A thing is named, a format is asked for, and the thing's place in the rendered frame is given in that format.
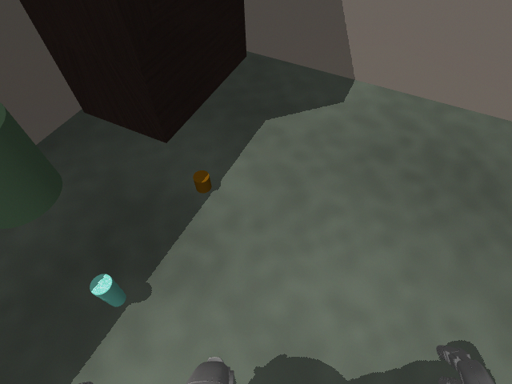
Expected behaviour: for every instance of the right robot hand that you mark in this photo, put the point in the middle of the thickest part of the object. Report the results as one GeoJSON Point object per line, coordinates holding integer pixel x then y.
{"type": "Point", "coordinates": [470, 371]}

